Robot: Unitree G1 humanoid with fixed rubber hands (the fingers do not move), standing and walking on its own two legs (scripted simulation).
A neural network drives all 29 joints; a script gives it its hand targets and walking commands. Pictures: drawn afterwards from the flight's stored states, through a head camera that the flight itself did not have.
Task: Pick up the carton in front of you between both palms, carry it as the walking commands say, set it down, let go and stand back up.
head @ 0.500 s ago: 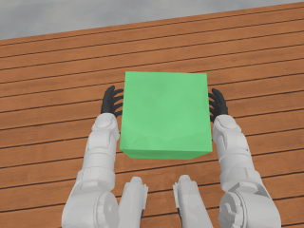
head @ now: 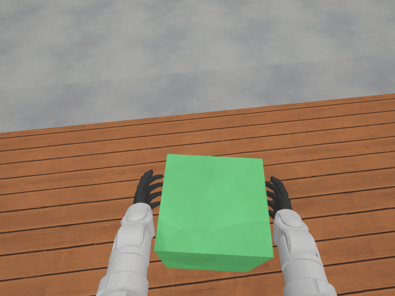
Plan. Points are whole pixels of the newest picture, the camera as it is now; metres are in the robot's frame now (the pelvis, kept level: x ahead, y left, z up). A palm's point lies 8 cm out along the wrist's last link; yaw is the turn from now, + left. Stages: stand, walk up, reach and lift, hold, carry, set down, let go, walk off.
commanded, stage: reach and lift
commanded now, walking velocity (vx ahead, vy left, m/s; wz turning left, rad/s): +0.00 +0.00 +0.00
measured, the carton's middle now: (210, 218) +0.33 +0.00 -0.10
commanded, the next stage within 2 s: hold in 1.32 s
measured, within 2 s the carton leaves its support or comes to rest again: neither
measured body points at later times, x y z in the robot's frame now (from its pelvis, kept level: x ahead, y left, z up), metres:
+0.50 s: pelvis +0.00 +0.00 +0.04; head -0.02 -0.01 +0.49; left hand +0.32 +0.15 +0.07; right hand +0.31 -0.15 +0.05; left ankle +0.02 +0.13 -0.70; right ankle +0.03 -0.13 -0.70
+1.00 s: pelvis +0.01 +0.00 +0.05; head -0.01 +0.00 +0.50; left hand +0.32 +0.15 +0.07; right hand +0.32 -0.15 +0.06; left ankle +0.02 +0.13 -0.70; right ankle +0.03 -0.13 -0.70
